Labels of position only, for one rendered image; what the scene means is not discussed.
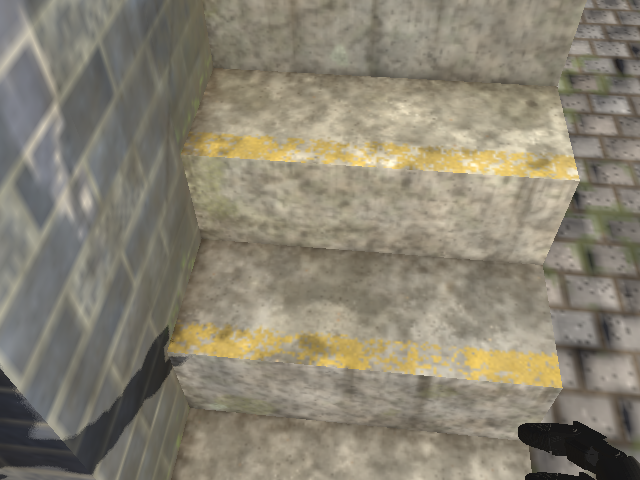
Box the robot right hand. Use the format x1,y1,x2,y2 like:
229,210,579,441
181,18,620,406
518,421,640,480

